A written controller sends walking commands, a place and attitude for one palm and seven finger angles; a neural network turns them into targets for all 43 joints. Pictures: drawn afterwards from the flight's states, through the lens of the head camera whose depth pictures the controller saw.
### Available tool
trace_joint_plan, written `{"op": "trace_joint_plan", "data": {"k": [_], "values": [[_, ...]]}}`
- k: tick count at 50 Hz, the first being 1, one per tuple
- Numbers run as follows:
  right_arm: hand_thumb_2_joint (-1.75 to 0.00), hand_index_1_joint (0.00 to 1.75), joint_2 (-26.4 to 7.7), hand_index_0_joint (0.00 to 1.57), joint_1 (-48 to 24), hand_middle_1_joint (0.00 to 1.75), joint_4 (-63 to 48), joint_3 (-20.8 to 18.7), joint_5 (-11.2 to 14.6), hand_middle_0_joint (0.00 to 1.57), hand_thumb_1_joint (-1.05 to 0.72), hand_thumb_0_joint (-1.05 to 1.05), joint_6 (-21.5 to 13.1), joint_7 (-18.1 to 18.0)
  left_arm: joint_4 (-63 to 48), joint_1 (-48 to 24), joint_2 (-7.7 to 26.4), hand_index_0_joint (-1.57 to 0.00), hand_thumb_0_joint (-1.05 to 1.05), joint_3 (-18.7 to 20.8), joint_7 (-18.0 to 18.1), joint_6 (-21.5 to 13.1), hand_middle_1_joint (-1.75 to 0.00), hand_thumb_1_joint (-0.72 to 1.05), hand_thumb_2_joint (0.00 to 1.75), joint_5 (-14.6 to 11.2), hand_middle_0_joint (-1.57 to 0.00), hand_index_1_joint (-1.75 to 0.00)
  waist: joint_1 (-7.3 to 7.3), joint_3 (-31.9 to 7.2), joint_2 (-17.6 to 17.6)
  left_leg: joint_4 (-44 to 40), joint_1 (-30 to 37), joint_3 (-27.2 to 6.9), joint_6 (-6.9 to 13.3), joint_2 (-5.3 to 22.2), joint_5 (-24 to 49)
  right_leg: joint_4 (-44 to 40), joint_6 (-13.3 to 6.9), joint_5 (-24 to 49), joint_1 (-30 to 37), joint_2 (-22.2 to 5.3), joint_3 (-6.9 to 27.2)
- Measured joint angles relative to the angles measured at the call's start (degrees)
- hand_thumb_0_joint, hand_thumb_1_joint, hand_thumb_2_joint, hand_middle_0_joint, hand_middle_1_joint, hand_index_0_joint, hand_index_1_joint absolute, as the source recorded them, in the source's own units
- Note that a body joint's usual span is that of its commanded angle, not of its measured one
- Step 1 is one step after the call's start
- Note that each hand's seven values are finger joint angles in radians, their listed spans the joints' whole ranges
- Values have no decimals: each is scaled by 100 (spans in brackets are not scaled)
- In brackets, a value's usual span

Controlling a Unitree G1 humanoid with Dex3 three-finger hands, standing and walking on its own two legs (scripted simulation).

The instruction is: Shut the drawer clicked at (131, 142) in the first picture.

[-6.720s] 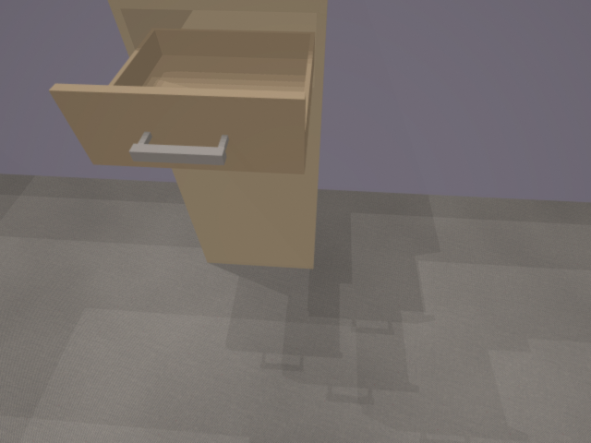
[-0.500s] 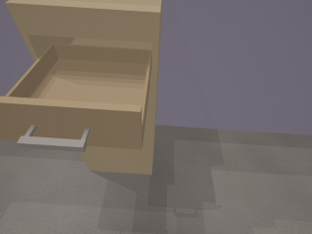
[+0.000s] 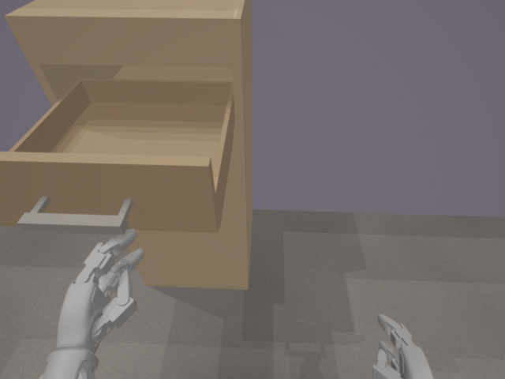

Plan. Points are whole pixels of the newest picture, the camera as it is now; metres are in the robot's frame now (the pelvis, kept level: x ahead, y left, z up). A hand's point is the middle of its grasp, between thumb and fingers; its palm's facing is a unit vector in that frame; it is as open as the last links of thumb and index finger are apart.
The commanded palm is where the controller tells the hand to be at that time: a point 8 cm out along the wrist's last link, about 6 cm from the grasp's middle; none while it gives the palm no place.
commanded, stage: raise the hand and make a fist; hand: left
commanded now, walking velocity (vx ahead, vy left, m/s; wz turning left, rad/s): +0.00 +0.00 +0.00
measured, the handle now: (80, 213) +0.32 +0.27 +0.13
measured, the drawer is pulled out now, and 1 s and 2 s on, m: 0.30 0.30 0.30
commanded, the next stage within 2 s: bring the fist close to the handle in 1.62 s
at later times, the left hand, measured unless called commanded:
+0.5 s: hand (118, 319) +0.19 +0.18 +0.08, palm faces -0.06 -0.99 -0.12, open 4.1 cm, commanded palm +0.12 +0.25 +0.10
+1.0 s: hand (32, 300) +0.16 +0.22 +0.19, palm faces +0.05 -0.98 -0.20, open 3.1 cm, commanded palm +0.11 +0.27 +0.20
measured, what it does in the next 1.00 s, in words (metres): stands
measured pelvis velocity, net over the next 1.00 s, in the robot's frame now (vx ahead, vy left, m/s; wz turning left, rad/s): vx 0.01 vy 0.00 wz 0.03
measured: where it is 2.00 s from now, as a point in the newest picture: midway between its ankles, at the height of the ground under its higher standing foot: outside the picture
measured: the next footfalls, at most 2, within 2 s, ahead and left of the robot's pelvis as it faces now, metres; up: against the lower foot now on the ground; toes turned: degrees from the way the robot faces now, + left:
none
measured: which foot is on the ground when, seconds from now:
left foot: down 0.00-1.00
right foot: down 0.00-1.00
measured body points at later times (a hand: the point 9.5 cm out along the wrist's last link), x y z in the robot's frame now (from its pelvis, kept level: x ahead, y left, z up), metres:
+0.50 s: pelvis +0.00 -0.04 -0.01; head +0.00 -0.06 +0.44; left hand +0.19 +0.24 +0.09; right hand +0.18 -0.25 -0.09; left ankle +0.03 +0.09 -0.72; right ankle -0.01 -0.10 -0.72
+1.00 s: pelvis +0.01 +0.00 +0.01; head -0.03 -0.01 +0.46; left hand +0.16 +0.27 +0.20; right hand +0.25 -0.18 +0.00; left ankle +0.03 +0.09 -0.72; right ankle -0.01 -0.10 -0.72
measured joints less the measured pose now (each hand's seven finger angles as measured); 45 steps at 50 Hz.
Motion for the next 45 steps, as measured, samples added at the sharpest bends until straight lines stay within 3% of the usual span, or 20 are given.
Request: {"op": "trace_joint_plan", "data": {"k": [2, 5, 7, 9, 13, 16, 18, 21, 23, 25, 27, 29, 32, 38, 42, 45], "values": [[-90, 30, -20, 20, -181, 30, -370, -54, 23, 20, -90, 2, 44, 90, 71, 206, 59, -36, 0, 74, -691, -323, -47, 91, 90, -123, -35, -47, 38, 19, -98, 396, -321, -1, -29, 70, -160, 382, -55, -155, -318, 55, -8], [-90, 30, -129, 20, -283, 30, -856, -120, 66, 20, -90, 2, 114, 58, 27, 762, 199, -42, 0, 158, -1249, -66, -53, 91, 90, -212, -41, -53, 182, 47, -241, 841, -687, -62, -106, 140, -342, 803, -140, -346, -659, 110, -74], [-90, 30, -207, 20, -266, 30, -1053, -181, 66, 20, -90, 2, 138, -18, -131, 1164, 260, -46, 1, 288, -1264, 163, -58, 90, 90, -296, -45, -58, 301, 55, -272, 1057, -845, -169, -153, 179, -434, 942, -196, -432, -750, 148, -181], [-90, 30, -250, 20, -205, 30, -1122, -234, 58, 20, -90, 2, 122, -103, -422, 1508, 279, -50, 1, 457, -1071, 173, -62, 90, 90, -378, -49, -62, 423, 57, -249, 1218, -924, -312, -195, 212, -507, 986, -238, -488, -736, 190, -322], [-90, 30, -288, 20, -108, 30, -951, -152, 53, 20, -90, 1, -3, -230, -1117, 1589, 301, -57, 2, 662, -790, -397, -71, 90, 90, -494, -57, -70, 588, 35, -76, 1470, -1025, -611, -253, 235, -598, 1014, -296, -557, -646, 243, -611], [-90, 30, -245, 20, -166, 30, -708, 56, 119, 20, -90, 2, -136, -287, -1257, 983, 315, -63, 2, 576, -1051, -658, -77, 90, 90, -588, -63, -77, 564, 124, 136, 1559, -1036, -750, -269, 243, -599, 1001, -320, -550, -574, 270, -745], [-90, 30, -126, 20, -174, 30, -583, 199, 180, 20, -90, 2, -158, -330, -1145, 515, 443, -67, 2, 494, -1362, -415, -81, 90, 90, -568, -67, -81, 520, 154, 213, 1469, -978, -726, -274, 270, -546, 924, -319, -491, -541, 295, -717], [-90, 30, 89, 20, -67, 30, -524, 366, 261, 20, -90, 2, -69, -394, -814, 97, 790, -73, 1, 503, -1714, 463, -88, 90, 90, -531, -73, -88, 374, 135, 236, 1145, -765, -567, -268, 311, -426, 717, -288, -370, -445, 321, -552], [-90, 30, 174, 20, 55, 30, -536, 427, 290, 20, -90, 2, 10, -427, -687, 89, 961, -77, 1, 663, -1728, 1073, -92, 90, 90, -644, -77, -92, 238, 126, 237, 891, -556, -448, -286, 330, -349, 545, -275, -293, -317, 334, -429], [-90, 30, 207, 21, 210, 30, -540, 420, 308, 20, -90, 2, 41, -452, -774, 288, 1001, -81, 1, 967, -1566, 1439, -96, 90, 90, -846, -81, -96, 145, 101, 222, 661, -340, -343, -314, 353, -299, 367, -276, -229, -163, 355, -317], [-90, 30, 185, 20, 387, 30, -505, 350, 325, 20, -90, 2, -8, -451, -1003, 548, 962, -85, 2, 1321, -1364, 1496, -101, 90, 90, -1023, -85, -101, 131, 57, 199, 486, -165, -282, -325, 368, -277, 199, -272, -183, -13, 374, -250], [-90, 30, 110, 20, 535, 30, -436, 249, 337, 20, -90, 2, -106, -427, -1273, 807, 904, -89, 2, 1631, -1237, 1344, -105, 90, 90, -1114, -89, -105, 176, 8, 185, 366, -45, -259, -318, 371, -269, 53, -248, -149, 111, 381, -220], [-90, 30, -83, 20, 640, 30, -329, 122, 380, 20, -90, 2, -283, -388, -1566, 1103, 849, -95, 2, 1837, -1332, 1101, -112, 90, 90, -1171, -95, -111, 311, -6, 192, 259, 83, -259, -277, 351, -260, -118, -168, -104, 275, 368, -214], [-90, 30, -415, 20, 451, 30, -285, 54, 448, 20, -90, 2, -762, -521, -1703, 1132, 699, -107, 1, 1383, -1765, 1376, -125, 90, 90, -1147, -107, -125, 532, 131, 285, 97, 298, -308, -139, 250, -182, -441, -107, 37, 596, 290, -261], [-90, 30, -329, 20, 210, 30, -363, 147, 382, 19, -90, 2, -1050, -533, -2188, 1002, 779, -115, 2, 1125, -1567, 1546, -133, 90, 90, -892, -115, -133, 587, 225, 187, -77, 532, -311, -79, 175, -101, -616, -82, 115, 842, 224, -267], [-90, 30, -185, 20, 62, 30, -452, 273, 343, 19, -90, 2, -1161, -465, -2670, 879, 864, -121, 2, 1143, -1369, 1621, -140, 90, 90, -809, -121, -140, 613, 221, 147, -210, 720, -307, -56, 128, -50, -742, -55, 161, 1032, 182, -263]]}}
